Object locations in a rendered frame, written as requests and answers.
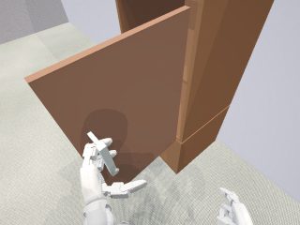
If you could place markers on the handle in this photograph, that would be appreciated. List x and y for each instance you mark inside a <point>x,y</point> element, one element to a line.
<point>104,153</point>

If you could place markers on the cupboard door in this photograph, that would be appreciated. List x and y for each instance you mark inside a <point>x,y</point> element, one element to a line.
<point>127,88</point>

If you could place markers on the left robot forearm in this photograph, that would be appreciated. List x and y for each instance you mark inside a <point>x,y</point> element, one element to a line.
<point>99,213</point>

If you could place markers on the right robot hand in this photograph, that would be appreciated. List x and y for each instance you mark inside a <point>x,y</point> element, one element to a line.
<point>237,215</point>

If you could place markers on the left robot hand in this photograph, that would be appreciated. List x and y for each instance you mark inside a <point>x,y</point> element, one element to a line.
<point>91,178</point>

